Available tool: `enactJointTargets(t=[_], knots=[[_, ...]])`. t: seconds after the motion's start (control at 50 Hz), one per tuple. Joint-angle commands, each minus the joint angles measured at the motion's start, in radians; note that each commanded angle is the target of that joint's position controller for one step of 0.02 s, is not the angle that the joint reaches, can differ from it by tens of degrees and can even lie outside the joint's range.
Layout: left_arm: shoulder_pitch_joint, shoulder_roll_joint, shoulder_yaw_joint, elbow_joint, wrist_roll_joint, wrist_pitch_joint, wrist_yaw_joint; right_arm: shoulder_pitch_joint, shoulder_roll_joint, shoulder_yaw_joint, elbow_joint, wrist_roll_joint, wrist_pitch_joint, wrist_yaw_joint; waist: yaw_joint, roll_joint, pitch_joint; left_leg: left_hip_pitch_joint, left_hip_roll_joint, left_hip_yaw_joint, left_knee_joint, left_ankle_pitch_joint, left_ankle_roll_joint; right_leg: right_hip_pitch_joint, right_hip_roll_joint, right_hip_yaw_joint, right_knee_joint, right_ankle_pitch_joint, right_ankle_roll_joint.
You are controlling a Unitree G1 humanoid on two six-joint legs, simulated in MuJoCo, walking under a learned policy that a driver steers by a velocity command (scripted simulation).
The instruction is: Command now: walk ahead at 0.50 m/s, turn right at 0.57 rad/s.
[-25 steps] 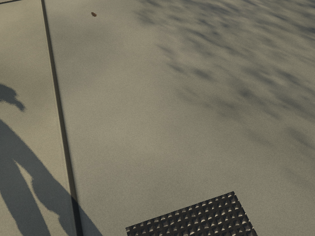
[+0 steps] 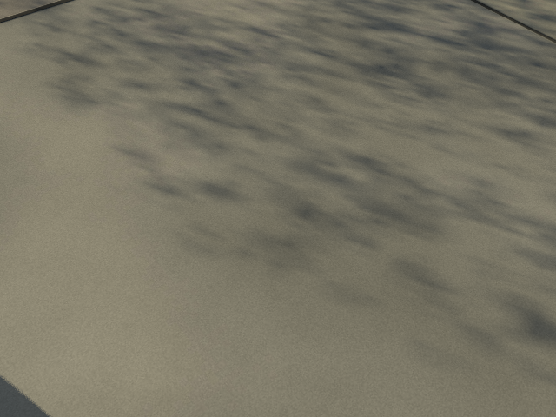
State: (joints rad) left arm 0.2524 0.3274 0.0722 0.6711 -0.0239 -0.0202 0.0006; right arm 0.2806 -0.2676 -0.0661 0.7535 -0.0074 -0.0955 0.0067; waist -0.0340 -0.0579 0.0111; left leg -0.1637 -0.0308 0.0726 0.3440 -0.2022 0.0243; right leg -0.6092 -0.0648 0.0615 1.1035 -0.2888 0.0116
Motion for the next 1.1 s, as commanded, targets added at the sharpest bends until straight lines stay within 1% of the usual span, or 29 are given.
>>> enactJointTargets(t=[0.02,0.12,0.2,0.24,0.26,0.28,0.3,0.32,0.34,0.36,0.38,0.4,0.42,0.46,0.52,0.58,0.62,0.66,0.72,0.74,0.76,0.78,0.8,0.82,0.84,0.88,0.94,1.0,1.1], knots=[[-0.028,0.016,-0.001,-0.086,0.006,-0.009,-0.010,-0.044,-0.145,-0.035,-0.043,0.002,-0.019,-0.004,0.015,0.129,0.019,0.074,0.291,-0.173,-0.184,0.265,0.177,-0.134,-0.055,0.036,-0.086,0.110,0.012],[-0.180,-0.003,-0.014,-0.122,0.002,-0.024,-0.041,-0.010,-0.184,-0.040,-0.002,0.012,-0.005,-0.010,-0.037,0.109,0.046,0.103,0.267,-0.017,-0.183,0.299,0.134,-0.063,-0.031,-0.037,-0.354,0.323,-0.016],[-0.256,0.015,-0.008,-0.168,-0.002,-0.021,-0.062,0.033,-0.220,-0.049,0.029,0.031,0.016,-0.011,-0.041,0.118,0.066,0.214,0.303,0.038,-0.125,0.432,0.104,-0.039,0.000,-0.089,-0.459,0.232,-0.064],[-0.206,0.051,0.011,-0.171,0.006,-0.014,-0.063,0.034,-0.253,-0.058,0.030,0.037,0.030,-0.018,0.007,0.152,0.011,0.249,0.303,0.080,0.016,0.768,0.082,0.083,0.066,-0.148,-0.475,0.123,-0.106],[-0.102,0.086,0.032,-0.149,0.008,-0.010,-0.060,0.028,-0.263,-0.061,0.028,0.039,0.038,-0.023,0.071,0.152,-0.050,0.233,0.288,0.106,0.171,0.892,0.066,0.225,0.109,-0.171,-0.505,0.111,-0.135],[0.071,0.139,0.065,-0.104,0.004,-0.004,-0.047,0.027,-0.245,-0.052,0.021,0.038,0.040,-0.029,0.161,0.123,-0.136,0.113,0.254,0.131,0.393,0.849,0.034,0.485,0.138,-0.156,-0.559,0.171,-0.175],[0.179,0.231,0.087,-0.085,0.001,0.007,-0.023,0.064,-0.159,-0.022,-0.009,-0.007,0.033,-0.028,0.164,-0.075,-0.229,-0.180,0.183,0.129,0.733,0.250,-0.016,0.790,-0.067,0.144,-0.548,0.325,-0.245],[0.111,0.295,0.085,-0.131,0.010,-0.007,-0.027,0.117,-0.094,0.010,-0.068,-0.010,0.004,-0.013,0.072,-0.249,-0.392,-0.524,-0.025,-0.039,1.061,-0.428,-0.067,1.026,-0.303,0.733,-0.707,0.251,-0.465],[0.108,0.197,0.060,-0.144,0.017,-0.017,-0.035,0.002,-0.203,-0.015,-0.069,0.020,-0.018,-0.002,0.148,-0.067,-0.389,-0.592,0.038,-0.181,1.097,-0.376,-0.054,0.988,-0.278,0.653,-0.745,0.326,-0.409],[0.067,0.161,0.047,-0.137,0.021,-0.026,-0.035,-0.061,-0.203,-0.013,-0.094,0.039,-0.024,-0.001,0.128,-0.036,-0.253,-0.606,0.067,-0.162,1.052,-0.305,-0.042,0.858,-0.240,0.486,-0.729,0.478,-0.370],[0.019,0.140,0.042,-0.133,0.012,-0.030,-0.034,-0.059,-0.185,-0.010,-0.081,0.021,-0.021,-0.012,0.080,0.070,-0.165,-0.571,0.107,-0.154,0.971,-0.247,-0.050,0.708,-0.186,0.369,-0.724,0.593,-0.330],[-0.028,0.120,0.037,-0.138,0.008,-0.027,-0.029,-0.054,-0.193,-0.016,-0.075,0.002,-0.010,-0.021,0.048,0.070,-0.124,-0.518,0.132,-0.151,0.897,-0.217,-0.060,0.594,-0.157,0.300,-0.735,0.644,-0.308],[-0.056,0.121,0.034,-0.145,0.023,-0.026,-0.024,-0.047,-0.194,-0.018,-0.073,-0.003,0.005,-0.022,0.020,0.043,-0.105,-0.449,0.136,-0.152,0.876,-0.197,-0.066,0.495,-0.138,0.273,-0.755,0.697,-0.302],[-0.082,0.119,0.032,-0.129,0.032,-0.029,-0.017,-0.001,-0.161,-0.010,-0.051,-0.003,0.029,-0.026,-0.010,0.029,-0.114,-0.387,0.125,-0.129,0.808,-0.162,-0.092,0.403,-0.124,0.212,-0.774,0.804,-0.309],[-0.076,0.106,0.023,-0.088,0.027,-0.027,-0.001,-0.021,-0.113,0.006,-0.044,-0.006,0.043,-0.029,-0.002,0.004,-0.131,-0.365,0.111,-0.109,0.644,-0.034,-0.111,0.380,-0.091,0.116,-0.773,0.843,-0.281],[-0.072,0.070,0.004,-0.047,0.034,-0.021,0.007,-0.086,-0.088,0.020,-0.042,0.004,0.040,-0.014,0.033,-0.022,-0.138,-0.282,0.115,-0.106,0.449,0.169,-0.097,0.380,-0.063,0.045,-0.783,0.748,-0.234],[-0.057,0.074,0.000,-0.017,0.045,-0.023,0.004,-0.124,-0.101,0.017,-0.049,0.013,0.038,-0.004,0.055,-0.024,-0.119,-0.248,0.108,-0.113,0.374,0.220,-0.081,0.397,-0.086,0.048,-0.792,0.677,-0.229],[-0.057,0.082,0.000,0.009,0.051,-0.025,-0.002,-0.149,-0.122,0.009,-0.063,0.014,0.040,0.001,0.063,-0.027,-0.087,-0.254,0.101,-0.118,0.326,0.156,-0.058,0.429,-0.116,0.065,-0.775,0.633,-0.231],[-0.067,0.115,0.012,0.034,0.027,-0.009,0.006,-0.157,-0.152,-0.008,-0.092,0.008,0.046,0.009,0.050,-0.034,-0.049,-0.279,0.068,-0.088,0.249,0.032,-0.016,0.488,-0.143,0.090,-0.682,0.585,-0.215],[-0.061,0.113,0.013,0.040,0.016,-0.001,0.014,-0.138,-0.154,-0.011,-0.093,0.005,0.047,0.012,0.039,-0.024,-0.049,-0.240,0.060,-0.083,0.177,0.105,0.004,0.492,-0.129,0.088,-0.636,0.551,-0.190],[-0.020,0.103,0.012,0.047,0.020,0.000,0.022,-0.124,-0.188,-0.022,-0.099,0.003,0.046,0.010,0.046,0.032,-0.068,-0.168,0.093,-0.143,0.137,0.376,0.034,0.479,-0.080,0.060,-0.564,0.483,-0.143],[0.039,0.084,0.010,0.037,0.042,-0.008,0.026,-0.113,-0.257,-0.039,-0.110,-0.002,0.048,0.006,0.094,0.170,-0.124,-0.028,0.193,-0.291,0.159,0.682,0.113,0.377,0.036,-0.025,-0.423,0.324,-0.075],[0.001,0.070,0.005,0.027,0.052,-0.009,0.033,-0.042,-0.240,-0.042,-0.103,0.002,0.061,0.001,0.035,0.265,-0.168,0.086,0.314,-0.474,0.111,0.771,0.259,0.212,0.152,-0.093,-0.241,-0.010,0.000],[-0.077,0.066,0.002,0.001,0.046,0.002,0.032,0.046,-0.189,-0.027,-0.086,-0.002,0.065,-0.001,-0.027,0.301,-0.208,0.173,0.372,-0.612,0.046,0.713,0.323,0.085,0.172,-0.019,-0.076,-0.391,0.017],[-0.074,0.070,0.007,0.000,0.029,0.015,0.029,0.026,-0.191,-0.027,-0.089,-0.002,0.063,-0.003,-0.011,0.228,-0.215,0.168,0.359,-0.602,0.038,0.563,0.299,0.046,0.139,0.041,0.036,-0.393,0.020],[-0.089,0.068,0.012,0.006,0.020,0.039,0.033,-0.078,-0.199,-0.034,-0.123,0.014,0.073,-0.012,0.021,0.145,-0.138,0.050,0.292,-0.501,0.015,0.382,0.225,0.022,0.097,0.046,0.028,-0.275,0.033],[-0.094,0.035,0.008,0.008,0.022,0.041,0.039,-0.122,-0.189,-0.039,-0.143,0.013,0.104,-0.026,0.038,0.197,-0.121,-0.043,0.195,-0.433,-0.014,0.240,0.177,0.117,0.111,0.005,-0.165,-0.167,0.058],[-0.089,0.029,0.007,0.014,0.017,0.031,0.035,-0.114,-0.200,-0.050,-0.152,0.014,0.115,-0.038,0.027,0.223,-0.148,-0.055,0.180,-0.450,-0.015,0.161,0.174,0.194,0.121,0.013,-0.306,-0.113,0.064],[-0.058,0.049,0.018,0.022,0.012,0.008,0.016,-0.134,-0.210,-0.058,-0.168,0.022,0.136,-0.042,0.033,0.243,-0.129,-0.091,0.167,-0.544,-0.011,0.028,0.154,0.303,0.129,0.012,-0.539,-0.027,0.035]])
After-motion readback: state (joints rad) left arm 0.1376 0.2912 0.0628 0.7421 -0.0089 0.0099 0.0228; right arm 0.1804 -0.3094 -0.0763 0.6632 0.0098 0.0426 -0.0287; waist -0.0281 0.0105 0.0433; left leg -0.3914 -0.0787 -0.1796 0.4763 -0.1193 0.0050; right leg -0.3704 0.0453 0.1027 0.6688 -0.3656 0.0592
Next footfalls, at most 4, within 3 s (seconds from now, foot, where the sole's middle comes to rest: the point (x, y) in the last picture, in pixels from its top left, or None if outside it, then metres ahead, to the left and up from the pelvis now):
0.28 right None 0.31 -0.17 -0.78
0.76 left None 0.48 0.00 -0.78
1.14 right None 0.40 -0.22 -0.78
1.58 left None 0.36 0.04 -0.78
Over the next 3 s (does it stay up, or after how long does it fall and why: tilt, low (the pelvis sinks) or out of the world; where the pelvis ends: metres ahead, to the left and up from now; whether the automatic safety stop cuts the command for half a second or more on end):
stays up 0.88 -0.10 0.00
